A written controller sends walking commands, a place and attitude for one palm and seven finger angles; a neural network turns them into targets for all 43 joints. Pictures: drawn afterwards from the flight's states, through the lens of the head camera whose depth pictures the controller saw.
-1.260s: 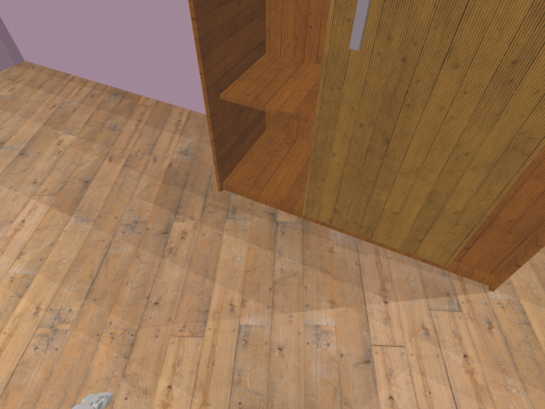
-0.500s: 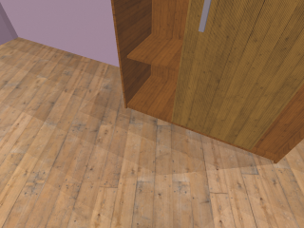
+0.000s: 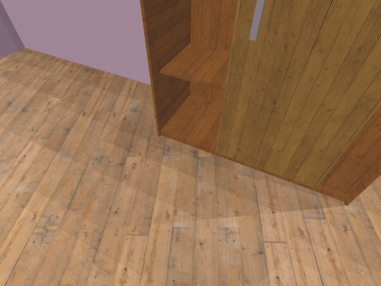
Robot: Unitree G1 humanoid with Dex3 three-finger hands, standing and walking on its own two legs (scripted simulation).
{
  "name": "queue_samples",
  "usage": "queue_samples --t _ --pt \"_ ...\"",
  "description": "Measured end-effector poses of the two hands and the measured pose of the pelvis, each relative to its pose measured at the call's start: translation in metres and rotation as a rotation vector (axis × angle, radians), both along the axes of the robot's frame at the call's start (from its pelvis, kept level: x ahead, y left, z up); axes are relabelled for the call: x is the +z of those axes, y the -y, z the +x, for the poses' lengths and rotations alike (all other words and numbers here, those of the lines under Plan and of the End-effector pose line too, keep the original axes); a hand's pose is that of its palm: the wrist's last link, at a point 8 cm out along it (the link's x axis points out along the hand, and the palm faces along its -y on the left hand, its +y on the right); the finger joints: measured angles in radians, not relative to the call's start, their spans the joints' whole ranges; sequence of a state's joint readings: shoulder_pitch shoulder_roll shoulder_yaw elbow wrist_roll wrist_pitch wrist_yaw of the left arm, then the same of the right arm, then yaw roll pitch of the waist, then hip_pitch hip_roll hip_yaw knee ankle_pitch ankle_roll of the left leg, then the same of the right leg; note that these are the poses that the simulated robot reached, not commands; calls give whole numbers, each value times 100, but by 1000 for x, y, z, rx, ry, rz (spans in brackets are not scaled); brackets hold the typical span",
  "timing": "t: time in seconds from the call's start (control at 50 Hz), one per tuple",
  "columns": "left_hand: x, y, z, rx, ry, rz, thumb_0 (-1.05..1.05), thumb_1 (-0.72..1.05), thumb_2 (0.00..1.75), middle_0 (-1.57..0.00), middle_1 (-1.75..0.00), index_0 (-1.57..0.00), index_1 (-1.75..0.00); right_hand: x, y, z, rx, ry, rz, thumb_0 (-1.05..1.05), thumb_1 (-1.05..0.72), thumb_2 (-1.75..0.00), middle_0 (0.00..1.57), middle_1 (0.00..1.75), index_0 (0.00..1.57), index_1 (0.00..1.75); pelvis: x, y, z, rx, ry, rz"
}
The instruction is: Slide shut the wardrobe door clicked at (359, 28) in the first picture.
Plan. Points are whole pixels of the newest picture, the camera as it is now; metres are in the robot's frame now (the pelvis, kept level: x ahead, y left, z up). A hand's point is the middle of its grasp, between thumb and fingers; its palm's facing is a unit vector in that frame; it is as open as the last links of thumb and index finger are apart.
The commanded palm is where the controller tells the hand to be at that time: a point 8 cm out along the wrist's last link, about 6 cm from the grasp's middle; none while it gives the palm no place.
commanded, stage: look at it before walking up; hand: right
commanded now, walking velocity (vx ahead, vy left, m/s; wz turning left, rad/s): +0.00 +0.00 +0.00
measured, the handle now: out of the picture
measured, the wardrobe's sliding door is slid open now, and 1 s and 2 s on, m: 0.45 0.45 0.45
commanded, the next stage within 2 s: walk to a spot facing it in 0.28 s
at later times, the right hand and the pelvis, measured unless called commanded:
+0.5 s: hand out of the picture +0.07 -0.24 -0.16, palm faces -0.03 +0.94 -0.33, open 7.4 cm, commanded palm none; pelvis +0.00 +0.00 +0.00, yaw +1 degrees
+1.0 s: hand out of the picture +0.03 -0.16 -0.16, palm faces -0.17 +0.97 -0.19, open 7.4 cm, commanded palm none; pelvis +0.04 +0.02 +0.00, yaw +15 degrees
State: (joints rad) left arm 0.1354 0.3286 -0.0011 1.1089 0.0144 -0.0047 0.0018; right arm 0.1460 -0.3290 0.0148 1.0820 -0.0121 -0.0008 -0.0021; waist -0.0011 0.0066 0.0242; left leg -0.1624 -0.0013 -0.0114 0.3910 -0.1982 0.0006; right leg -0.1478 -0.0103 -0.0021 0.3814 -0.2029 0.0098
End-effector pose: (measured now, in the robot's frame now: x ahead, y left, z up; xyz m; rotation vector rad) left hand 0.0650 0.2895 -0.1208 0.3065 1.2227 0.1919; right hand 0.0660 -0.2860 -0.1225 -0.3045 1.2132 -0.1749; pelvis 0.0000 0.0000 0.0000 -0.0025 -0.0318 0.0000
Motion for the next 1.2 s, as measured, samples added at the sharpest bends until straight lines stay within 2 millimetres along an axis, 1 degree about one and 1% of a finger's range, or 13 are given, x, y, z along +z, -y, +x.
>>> queue_samples --t 0.5,0.58,0.66,0.76,0.82,0.88,0.92,0.96,1.02,1.08,1.12,1.16,1.2 --pt "-1 4 7 12 24 -1 0 91 90 -20 -30 -20 -30 -1 2 -2 -6 -18 -9 1 -90 -89 20 30 21 30 -1 1 1 26 -1 -1" --pt "-7 11 -2 58 40 -21 0 91 90 -20 -30 -20 -30 -9 -8 -5 17 -50 7 0 -91 -89 20 30 20 30 -5 0 -2 68 -8 -8" --pt "-20 17 -20 111 41 -59 0 91 90 -20 -30 -20 -30 -18 -25 -7 52 -76 33 1 -91 -89 20 30 20 30 -13 -4 -8 116 -8 -27" --pt "-44 12 -44 173 9 -110 0 91 90 -20 -30 -20 -30 -26 -52 -12 74 -72 58 0 -91 -89 20 30 20 30 -26 -18 -4 167 -2 -14" --pt "-39 10 -47 186 -22 -122 1 91 90 -20 -30 -20 -30 -22 -65 -23 52 -81 75 0 -91 -89 20 30 20 30 -19 -22 3 180 -11 -5" --pt "-27 8 -40 208 5 -125 1 91 90 -20 -30 -20 -30 -15 -74 -33 58 -136 96 0 -91 -89 20 30 21 30 -9 -23 12 206 -25 -7" --pt "-19 7 -33 229 31 -121 1 91 90 -20 -30 -20 -30 -11 -77 -35 68 -171 107 0 -90 -89 20 30 21 30 -4 -23 20 226 -35 -11" --pt "-13 7 -23 247 55 -114 1 91 90 -20 -30 -20 -30 -10 -77 -33 78 -200 114 1 -90 -89 20 30 21 30 -1 -21 28 246 -44 -13" --pt "-7 9 -5 265 83 -102 1 91 90 -20 -30 -20 -30 -10 -73 -23 91 -226 118 1 -90 -89 20 30 21 30 1 -17 43 277 -53 -11" --pt "-2 14 20 275 113 -89 1 91 90 -20 -30 -19 -30 -13 -63 -4 103 -238 117 1 -90 -89 20 30 21 30 0 -10 62 306 -59 -5" --pt "1 20 40 279 140 -79 1 91 90 -20 -30 -19 -30 -17 -54 15 113 -240 115 1 -90 -89 20 30 21 30 -2 -3 76 327 -62 -1" --pt "3 26 62 285 176 -63 1 91 90 -20 -30 -19 -30 -24 -43 37 128 -240 114 1 -90 -89 20 30 21 30 -6 4 93 348 -62 3" --pt "1 31 79 297 227 -34 1 91 90 -20 -30 -20 -30 -36 -32 66 153 -238 114 1 -90 -89 20 30 21 30 -16 13 111 382 -64 17"
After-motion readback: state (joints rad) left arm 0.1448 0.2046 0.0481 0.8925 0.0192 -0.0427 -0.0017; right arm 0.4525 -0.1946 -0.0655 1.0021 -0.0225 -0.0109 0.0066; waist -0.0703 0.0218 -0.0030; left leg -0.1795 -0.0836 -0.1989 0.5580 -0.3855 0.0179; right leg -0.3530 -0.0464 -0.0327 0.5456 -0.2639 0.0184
